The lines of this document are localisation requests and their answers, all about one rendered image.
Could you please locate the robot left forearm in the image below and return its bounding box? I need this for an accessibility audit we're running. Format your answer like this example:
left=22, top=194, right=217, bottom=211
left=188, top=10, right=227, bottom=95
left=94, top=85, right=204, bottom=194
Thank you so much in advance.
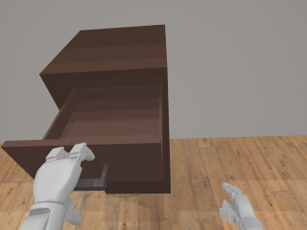
left=20, top=201, right=67, bottom=230

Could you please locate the drawer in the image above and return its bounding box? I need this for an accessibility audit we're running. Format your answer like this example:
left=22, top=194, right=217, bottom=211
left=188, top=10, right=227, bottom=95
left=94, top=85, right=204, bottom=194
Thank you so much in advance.
left=1, top=84, right=164, bottom=182

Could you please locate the cabinet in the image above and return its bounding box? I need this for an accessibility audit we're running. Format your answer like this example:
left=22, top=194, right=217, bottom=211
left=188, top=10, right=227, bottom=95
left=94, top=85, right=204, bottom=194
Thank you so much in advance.
left=39, top=24, right=171, bottom=195

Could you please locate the robot right forearm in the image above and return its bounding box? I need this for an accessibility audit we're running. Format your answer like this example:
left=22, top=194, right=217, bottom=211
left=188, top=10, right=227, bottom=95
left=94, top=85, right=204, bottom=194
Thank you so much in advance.
left=239, top=216, right=266, bottom=230

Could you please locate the robot left hand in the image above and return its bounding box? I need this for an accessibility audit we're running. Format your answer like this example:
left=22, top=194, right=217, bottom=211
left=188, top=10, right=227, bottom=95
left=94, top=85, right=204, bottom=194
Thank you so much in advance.
left=33, top=143, right=95, bottom=226

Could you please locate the robot right hand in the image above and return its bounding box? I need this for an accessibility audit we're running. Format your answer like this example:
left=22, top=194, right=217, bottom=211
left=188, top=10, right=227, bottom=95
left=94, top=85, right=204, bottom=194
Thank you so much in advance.
left=219, top=182, right=256, bottom=226

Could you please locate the handle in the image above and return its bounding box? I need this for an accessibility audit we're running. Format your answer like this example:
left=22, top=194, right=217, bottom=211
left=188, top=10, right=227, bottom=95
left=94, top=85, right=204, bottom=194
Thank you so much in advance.
left=73, top=164, right=109, bottom=192

